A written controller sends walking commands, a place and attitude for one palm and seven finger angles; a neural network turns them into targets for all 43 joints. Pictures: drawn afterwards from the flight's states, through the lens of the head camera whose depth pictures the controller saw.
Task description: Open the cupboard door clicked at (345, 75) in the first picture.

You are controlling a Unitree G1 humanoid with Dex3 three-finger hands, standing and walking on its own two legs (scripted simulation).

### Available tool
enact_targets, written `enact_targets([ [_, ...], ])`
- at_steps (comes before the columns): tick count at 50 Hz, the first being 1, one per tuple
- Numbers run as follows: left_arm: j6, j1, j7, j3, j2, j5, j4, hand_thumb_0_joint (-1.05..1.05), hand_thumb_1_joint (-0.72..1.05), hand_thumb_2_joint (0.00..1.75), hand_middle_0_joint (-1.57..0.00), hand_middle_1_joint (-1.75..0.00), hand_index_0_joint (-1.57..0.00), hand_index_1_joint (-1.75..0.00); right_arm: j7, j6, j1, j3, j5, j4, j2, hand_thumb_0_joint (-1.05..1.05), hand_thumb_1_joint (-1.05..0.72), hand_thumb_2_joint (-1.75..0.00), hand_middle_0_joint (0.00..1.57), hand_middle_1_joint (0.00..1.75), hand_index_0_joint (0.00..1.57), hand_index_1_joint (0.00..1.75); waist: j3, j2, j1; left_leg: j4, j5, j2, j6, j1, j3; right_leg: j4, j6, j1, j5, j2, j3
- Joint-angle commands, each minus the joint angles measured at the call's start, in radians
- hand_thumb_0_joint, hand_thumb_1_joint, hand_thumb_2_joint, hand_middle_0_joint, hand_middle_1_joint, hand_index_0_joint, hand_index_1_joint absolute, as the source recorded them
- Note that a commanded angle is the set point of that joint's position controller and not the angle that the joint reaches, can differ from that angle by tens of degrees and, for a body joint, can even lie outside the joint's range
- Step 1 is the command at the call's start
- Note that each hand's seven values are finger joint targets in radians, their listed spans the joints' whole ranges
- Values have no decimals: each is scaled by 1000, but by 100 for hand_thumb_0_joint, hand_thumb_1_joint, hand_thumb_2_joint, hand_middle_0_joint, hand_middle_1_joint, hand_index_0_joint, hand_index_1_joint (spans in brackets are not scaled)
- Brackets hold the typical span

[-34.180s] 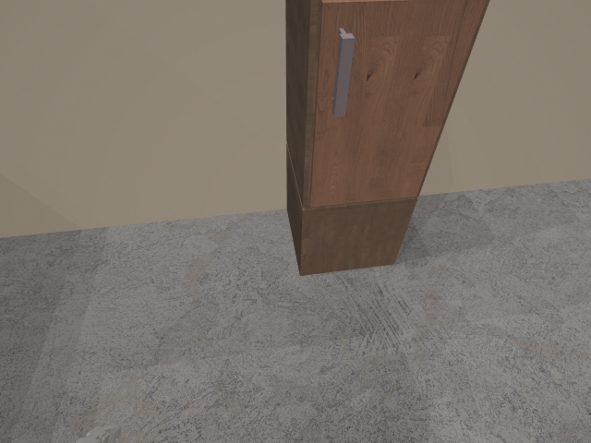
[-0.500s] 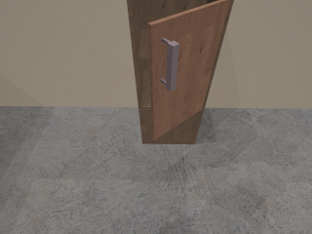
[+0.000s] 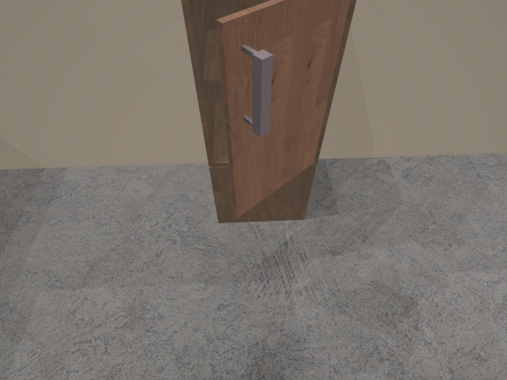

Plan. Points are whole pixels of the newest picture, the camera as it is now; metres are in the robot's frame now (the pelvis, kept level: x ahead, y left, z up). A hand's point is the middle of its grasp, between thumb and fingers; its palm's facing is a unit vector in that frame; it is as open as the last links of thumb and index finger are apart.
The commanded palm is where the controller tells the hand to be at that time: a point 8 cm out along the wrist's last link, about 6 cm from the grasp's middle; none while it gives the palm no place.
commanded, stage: walk to a spot facing it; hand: left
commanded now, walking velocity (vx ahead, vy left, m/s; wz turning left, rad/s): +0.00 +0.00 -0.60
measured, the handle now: (254, 92) +0.62 +0.04 +0.11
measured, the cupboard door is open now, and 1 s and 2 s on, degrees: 39 39 39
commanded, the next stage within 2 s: none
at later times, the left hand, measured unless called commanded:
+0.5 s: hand out of the picture +0.10 +0.16 -0.16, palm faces -0.22 -0.94 -0.26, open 7.4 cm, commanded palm none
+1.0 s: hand (212, 305) +0.28 +0.10 -0.17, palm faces -0.55 -0.80 -0.23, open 7.4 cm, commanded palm none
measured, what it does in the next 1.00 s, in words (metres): steps on the spot, turning right: left foot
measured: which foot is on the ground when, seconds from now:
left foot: down 0.00-0.26, up 0.28-0.66, down 0.68-1.00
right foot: down 0.00-0.66, up 0.68-1.00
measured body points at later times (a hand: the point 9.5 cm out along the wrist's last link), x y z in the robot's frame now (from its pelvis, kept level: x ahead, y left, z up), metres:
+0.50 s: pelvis +0.02 -0.03 +0.01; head +0.09 -0.05 +0.45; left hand +0.12 +0.21 -0.14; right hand +0.07 -0.31 -0.14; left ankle +0.03 +0.13 -0.67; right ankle +0.01 -0.12 -0.74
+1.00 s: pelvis +0.07 -0.02 +0.00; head +0.12 -0.04 +0.44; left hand +0.31 +0.15 -0.15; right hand -0.05 -0.25 -0.14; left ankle +0.09 +0.11 -0.74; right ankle +0.00 -0.12 -0.72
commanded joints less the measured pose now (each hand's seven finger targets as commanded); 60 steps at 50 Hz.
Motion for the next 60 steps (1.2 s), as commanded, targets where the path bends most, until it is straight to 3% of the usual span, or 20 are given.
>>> enact_targets([
  [1,0,-13,3,36,131,5,-103,0,90,90,-20,-30,-20,-30,-16,-8,90,-44,-2,-57,-141,0,-90,-90,20,30,20,30,-30,32,-20,-100,33,159,40,8,-126,19,-23,-91,87,-68,130],
  [6,18,-39,-13,46,88,5,-165,0,90,90,-20,-30,-20,-30,-26,-26,79,-59,-16,-94,-173,0,-90,-90,20,30,20,30,-25,174,-11,-164,389,373,187,82,-209,505,18,-254,-305,-28,58],
  [11,-3,95,-21,54,91,5,-151,0,90,90,-20,-30,-20,-30,-17,-20,7,-70,-10,-130,-197,0,-90,-90,20,30,20,30,-66,26,64,122,428,250,52,-12,-11,81,9,59,-41,-13,-12],
  [13,-17,184,8,89,274,8,-133,0,90,90,-20,-30,-20,-30,-5,-7,-49,-56,14,-197,-102,0,-90,-90,20,30,20,30,-60,-409,104,593,-335,-12,-54,-367,6,-178,-164,215,505,-363,569],
  [16,-8,52,25,79,212,4,-183,0,90,90,-20,-30,-20,-30,8,8,-84,-66,7,-194,-111,0,-90,-90,20,30,20,30,-15,-199,45,729,-185,39,-41,-433,-167,-210,-186,85,-30,-270,549],
  [20,-22,47,22,69,206,7,-199,0,90,90,-20,-30,-20,-30,9,3,-85,-54,10,-192,-88,0,-90,-90,20,30,20,30,-121,-76,24,584,-126,12,-63,-349,-151,-135,-174,146,229,-204,439],
  [27,-11,78,17,77,228,13,-199,0,90,90,-20,-30,-20,-30,-3,-13,-133,-53,24,-236,-90,0,-90,-90,20,30,20,30,-126,-167,44,346,-148,-35,-57,-296,-154,-89,-177,197,394,-177,495],
  [30,-4,31,15,76,224,6,-215,0,90,90,-20,-30,-20,-30,-11,-19,-73,-52,29,-227,-101,0,-90,-90,20,30,20,30,-129,-147,0,131,-38,-49,-49,-135,-164,-42,-127,96,381,-137,501],
  [32,1,3,12,61,159,-8,-240,0,90,90,-20,-30,-20,-30,-23,-36,11,-63,18,-204,-173,0,-90,-90,20,30,20,30,-151,33,-39,-129,68,102,-7,141,-302,88,-31,-145,106,-10,384],
  [33,0,19,-4,48,117,-19,-260,0,90,90,-20,-30,-20,-30,-25,-42,22,-81,0,-220,-272,0,-90,-90,20,30,20,30,-153,321,-34,-214,171,368,103,202,-569,319,37,-297,-358,101,194],
  [34,-1,-23,-7,53,153,-7,-269,0,90,90,-20,-30,-20,-30,-30,-33,30,-79,-9,-226,-281,0,-90,-90,20,30,20,30,-113,251,-46,-200,284,449,189,113,-595,513,60,-298,-450,53,138],
  [36,1,-7,-19,56,145,9,-272,0,90,90,-20,-30,-20,-30,-25,-39,-28,-63,-22,-260,-233,0,-90,-90,20,30,20,30,-92,119,0,-166,397,389,211,25,-490,668,73,-303,-373,21,109],
  [40,12,-39,-38,44,116,1,-278,0,90,90,-20,-30,-20,-30,-26,-38,-3,-52,-16,-247,-192,0,-90,-90,20,30,20,30,-89,207,6,-68,679,238,118,92,-186,596,90,-295,-284,-14,40],
  [46,6,-86,-47,29,113,0,-301,0,90,90,-20,-30,-20,-30,-11,-31,80,-65,-14,-223,-228,0,-90,-90,20,30,20,30,-110,236,-29,-26,657,262,94,102,-111,302,56,-134,-242,4,-53],
  [49,-4,0,-43,36,141,-1,-274,0,90,90,-20,-30,-20,-30,-5,-28,57,-69,-4,-229,-236,0,-90,-90,20,30,20,30,-128,161,26,110,590,237,35,8,-64,36,20,94,-27,15,-58],
  [50,-14,85,-32,52,204,5,-247,0,90,90,-20,-30,-20,-30,0,-27,45,-66,9,-243,-209,0,-90,-90,20,30,20,30,-178,13,68,280,443,184,-18,-143,-5,-42,-26,306,249,-87,73],
  [51,-23,164,-10,81,332,15,-227,0,90,90,-20,-30,-20,-30,7,-27,-1,-45,21,-298,-114,0,-90,-90,20,30,20,30,-203,-332,103,534,-229,15,-76,-429,53,-89,-157,458,641,-370,459],
  [52,-19,198,5,85,360,-3,-212,0,90,90,-20,-30,-20,-30,-4,-14,-34,-42,21,-299,-147,0,-90,-90,20,30,20,30,-207,-322,135,672,-382,31,-64,-463,-112,-83,-249,407,652,-424,487],
  [54,-5,49,14,72,286,4,-253,0,90,90,-20,-30,-20,-30,4,-8,-54,-48,18,-285,-138,0,-90,-90,20,30,20,30,-67,-275,68,703,-269,65,-62,-487,-153,-143,-230,204,232,-319,466],
  [60,-8,-49,7,57,273,12,-279,0,90,90,-20,-30,-20,-30,15,-4,21,-44,16,-236,-99,0,-90,-90,20,30,20,30,-96,-116,-7,357,-118,2,-79,-220,-83,-89,-163,30,217,-209,349],
])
